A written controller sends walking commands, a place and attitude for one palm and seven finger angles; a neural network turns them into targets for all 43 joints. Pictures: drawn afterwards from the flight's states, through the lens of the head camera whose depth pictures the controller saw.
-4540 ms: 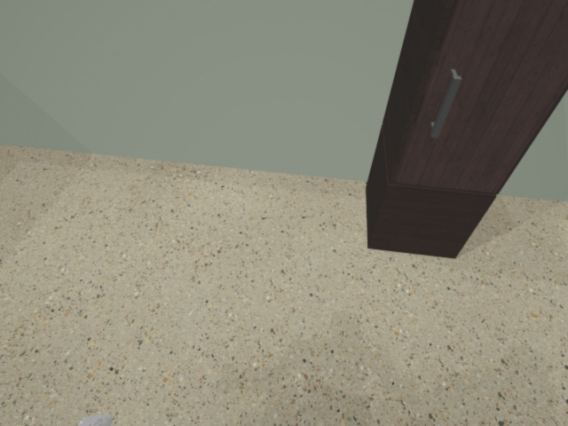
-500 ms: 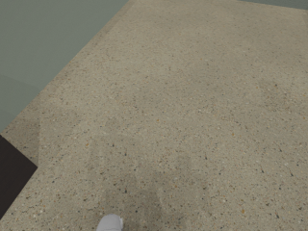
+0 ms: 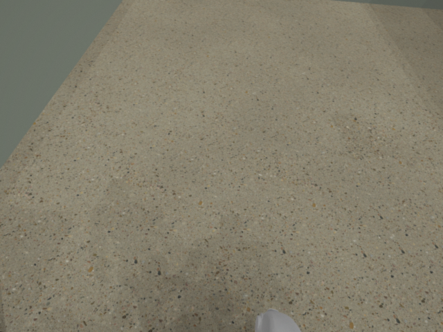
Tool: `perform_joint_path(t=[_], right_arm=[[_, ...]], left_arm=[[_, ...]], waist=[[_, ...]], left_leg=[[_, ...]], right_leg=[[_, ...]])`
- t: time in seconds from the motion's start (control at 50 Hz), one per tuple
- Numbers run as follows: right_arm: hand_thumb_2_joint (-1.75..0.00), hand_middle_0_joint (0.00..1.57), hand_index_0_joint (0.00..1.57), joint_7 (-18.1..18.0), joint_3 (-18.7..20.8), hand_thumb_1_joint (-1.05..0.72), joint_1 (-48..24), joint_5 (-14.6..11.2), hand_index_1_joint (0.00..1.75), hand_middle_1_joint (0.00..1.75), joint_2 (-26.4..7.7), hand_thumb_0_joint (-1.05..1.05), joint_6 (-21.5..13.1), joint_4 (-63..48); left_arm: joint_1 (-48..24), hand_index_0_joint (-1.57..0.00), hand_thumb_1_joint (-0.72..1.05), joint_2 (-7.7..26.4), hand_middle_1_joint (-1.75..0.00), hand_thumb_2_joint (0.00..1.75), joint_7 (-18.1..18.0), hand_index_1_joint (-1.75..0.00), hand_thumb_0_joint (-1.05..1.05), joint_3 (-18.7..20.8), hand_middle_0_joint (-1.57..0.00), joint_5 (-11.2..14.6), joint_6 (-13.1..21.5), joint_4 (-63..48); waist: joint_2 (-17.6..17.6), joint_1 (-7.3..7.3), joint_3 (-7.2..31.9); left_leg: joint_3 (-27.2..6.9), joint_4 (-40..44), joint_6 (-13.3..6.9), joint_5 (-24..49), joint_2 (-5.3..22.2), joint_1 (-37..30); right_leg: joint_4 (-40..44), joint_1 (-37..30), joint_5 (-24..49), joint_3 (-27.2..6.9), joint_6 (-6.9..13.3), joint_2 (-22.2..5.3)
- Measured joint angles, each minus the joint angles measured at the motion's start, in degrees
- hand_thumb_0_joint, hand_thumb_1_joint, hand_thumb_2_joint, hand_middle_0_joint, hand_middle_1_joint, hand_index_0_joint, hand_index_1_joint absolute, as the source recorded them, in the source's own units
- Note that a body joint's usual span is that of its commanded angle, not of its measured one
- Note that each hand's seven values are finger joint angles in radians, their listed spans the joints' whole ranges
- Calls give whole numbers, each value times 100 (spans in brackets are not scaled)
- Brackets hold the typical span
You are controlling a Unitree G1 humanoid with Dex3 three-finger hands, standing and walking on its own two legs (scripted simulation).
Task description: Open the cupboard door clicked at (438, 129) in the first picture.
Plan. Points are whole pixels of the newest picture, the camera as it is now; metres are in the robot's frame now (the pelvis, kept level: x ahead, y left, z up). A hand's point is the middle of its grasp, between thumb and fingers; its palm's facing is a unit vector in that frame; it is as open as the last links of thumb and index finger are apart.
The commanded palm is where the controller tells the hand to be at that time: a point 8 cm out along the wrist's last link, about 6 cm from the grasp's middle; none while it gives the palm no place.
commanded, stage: walk to a spot facing it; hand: left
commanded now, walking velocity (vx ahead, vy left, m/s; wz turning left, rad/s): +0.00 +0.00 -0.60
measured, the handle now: out of the picture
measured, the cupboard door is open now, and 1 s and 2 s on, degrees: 0 0 0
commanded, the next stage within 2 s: turn to face it in 0.02 s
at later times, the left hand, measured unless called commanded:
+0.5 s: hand (164, 279) +0.25 +0.14 -0.18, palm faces +0.03 -0.99 -0.12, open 7.4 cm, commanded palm none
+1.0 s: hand (146, 328) +0.15 +0.15 -0.15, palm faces +0.33 -0.89 -0.31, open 7.4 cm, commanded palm none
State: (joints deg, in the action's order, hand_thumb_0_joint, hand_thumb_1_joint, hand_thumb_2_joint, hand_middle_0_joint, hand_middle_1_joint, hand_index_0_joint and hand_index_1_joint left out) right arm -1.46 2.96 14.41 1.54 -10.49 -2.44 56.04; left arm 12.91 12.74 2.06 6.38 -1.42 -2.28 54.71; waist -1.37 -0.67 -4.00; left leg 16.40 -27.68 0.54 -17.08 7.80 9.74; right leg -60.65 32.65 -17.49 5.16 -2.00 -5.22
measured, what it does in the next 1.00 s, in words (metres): walks ahead, turning left: right foot, then left foot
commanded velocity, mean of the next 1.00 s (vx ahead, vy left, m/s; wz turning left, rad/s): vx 0.00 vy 0.00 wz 0.49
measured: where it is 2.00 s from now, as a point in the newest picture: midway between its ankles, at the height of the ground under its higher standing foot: outside the picture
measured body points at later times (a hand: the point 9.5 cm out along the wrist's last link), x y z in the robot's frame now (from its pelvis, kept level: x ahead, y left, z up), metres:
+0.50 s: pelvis +0.11 -0.01 -0.02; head +0.13 +0.00 +0.43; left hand +0.24 +0.20 -0.16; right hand +0.12 -0.24 -0.17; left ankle +0.13 +0.09 -0.74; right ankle +0.11 -0.13 -0.74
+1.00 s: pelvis +0.11 -0.07 -0.01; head +0.15 -0.10 +0.44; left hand +0.13 +0.20 -0.12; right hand +0.26 -0.31 -0.16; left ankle +0.10 +0.07 -0.69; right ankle +0.14 -0.17 -0.74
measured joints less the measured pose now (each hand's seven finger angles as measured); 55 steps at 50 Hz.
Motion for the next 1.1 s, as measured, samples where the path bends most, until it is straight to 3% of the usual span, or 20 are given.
perform_joint_path(t=[0.08,0.14,0.16,0.18,0.22,0.26,0.34,0.46,0.48,0.5,0.56,0.62,0.78,0.86,0.9,0.94,1.0,1.04,1.1], right_arm=[[-90,20,20,40,94,-93,213,17,30,30,-176,0,129,135],[-90,20,20,73,149,-92,406,1,30,30,-267,0,209,156],[-90,20,20,88,149,-92,454,-23,30,30,-289,1,243,168],[-90,20,20,78,142,-92,426,-51,30,30,-323,1,304,190],[-90,20,20,17,104,-92,331,-83,30,30,-336,1,412,247],[-90,20,20,-5,62,-92,250,-70,30,30,-297,1,456,279],[-90,19,20,28,-50,-92,223,-68,30,30,-94,1,444,234],[-90,20,20,130,-123,-92,232,-42,30,30,240,1,473,183],[-90,20,20,152,-108,-93,257,-37,30,30,230,1,466,161],[-90,20,20,173,-87,-93,268,-25,30,30,233,2,448,147],[-90,20,20,158,-56,-93,205,27,30,30,275,2,370,57],[-90,20,20,107,-33,-92,189,18,30,30,266,1,294,-17],[-90,20,21,119,71,-91,66,3,30,30,-1,1,350,-92],[-90,20,21,158,156,-91,-49,11,30,30,-200,1,457,-150],[-90,20,20,180,205,-91,-97,-1,30,30,-301,1,518,-190],[-90,20,20,197,278,-91,-161,-34,30,30,-420,1,588,-234],[-90,20,20,218,346,-91,-288,-5,30,30,-539,1,700,-264],[-90,20,20,263,356,-91,-383,6,30,30,-596,1,711,-308],[-90,19,20,311,344,-91,-486,-4,30,30,-622,1,704,-370]], left_arm=[[-327,-19,91,-43,-30,90,14,-30,1,-33,-19,-11,-18,-137],[-493,-19,91,-16,-30,90,16,-30,1,-103,-19,-29,81,-249],[-556,-19,91,-1,-30,90,-10,-30,1,-126,-19,-42,175,-270],[-644,-19,91,-21,-30,90,-52,-30,1,-163,-19,-15,256,-267],[-765,-19,91,-80,-30,90,-139,-30,1,-247,-19,21,322,-249],[-821,-19,91,-164,-30,90,-225,-30,1,-328,-19,27,305,-191],[-878,-20,91,-342,-30,90,-296,-30,1,-468,-19,7,235,-27],[-907,-20,90,-523,-30,90,-303,-30,1,-485,-20,28,174,-45],[-865,-20,90,-537,-30,90,-301,-30,1,-470,-20,42,156,-67],[-805,-20,90,-523,-30,90,-297,-30,1,-440,-20,61,123,-89],[-636,-20,90,-381,-30,90,-318,-30,1,-306,-20,61,-24,-61],[-526,-20,90,-235,-30,90,-304,-30,1,-201,-20,52,-66,42],[-401,-19,91,14,-30,90,-319,-30,1,-102,-19,103,-100,-11],[-456,-19,91,11,-30,90,-315,-30,1,-139,-19,126,-69,-131],[-442,-19,91,-11,-30,90,-308,-30,1,-179,-19,132,-4,-226],[-393,-19,91,-75,-30,90,-319,-30,1,-224,-19,77,89,-307],[-252,-20,91,-180,-30,90,-333,-30,1,-315,-19,41,108,-373],[-158,-20,90,-223,-30,90,-333,-30,1,-360,-20,24,100,-359],[-66,-20,90,-253,-30,90,-325,-30,1,-415,-20,9,102,-322]], waist=[[107,182,-120],[194,296,-162],[216,304,-163],[284,327,-214],[342,374,-257],[370,397,-202],[364,491,33],[175,424,119],[171,400,133],[120,381,169],[-27,376,167],[-39,359,121],[160,297,25],[298,328,24],[357,312,60],[460,258,81],[439,207,104],[403,203,97],[325,213,68]], left_leg=[[293,-193,157,-351,148,-234],[428,-853,330,-828,375,-236],[288,-1426,328,-951,462,-30],[-85,-2140,326,-1213,459,272],[-801,-3335,306,-1510,220,838],[-1149,-3872,282,-1331,45,1222],[-1275,-3160,258,-942,-97,1430],[-935,-1585,247,-354,-229,1123],[-893,-1231,184,-53,-242,1007],[-881,-1176,-46,-123,-304,1006],[-894,-1222,-323,-240,-459,1115],[-990,-767,-311,36,-584,998],[-1462,-63,-229,521,-728,811],[-1780,-154,-98,577,-797,928],[-1944,-311,-2,557,-851,1045],[-2076,-858,90,54,-892,1296],[-1917,-2600,121,-812,-989,1840],[-1753,-3491,188,-646,-905,2067],[-1617,-3932,304,-418,-733,2108]], right_leg=[[1313,-282,122,159,25,25],[2306,-827,522,301,164,178],[2341,-879,472,311,390,230],[2137,-833,305,319,503,275],[2004,-903,74,321,553,300],[2210,-1109,82,330,481,316],[2699,-1514,174,475,442,274],[2631,-1831,-76,884,259,32],[2468,-1805,-190,954,210,-10],[2259,-1718,-320,982,156,-95],[828,-1111,-1171,393,-10,-27],[-189,-658,-945,-12,-112,78],[675,-771,-875,-348,-251,159],[1565,-1134,-767,-361,-206,256],[2327,-1473,-365,-305,-169,313],[2713,-1641,-117,-171,76,330],[2691,-1740,-78,38,304,172],[2856,-1875,-3,167,334,81],[3029,-2011,72,391,350,-42]])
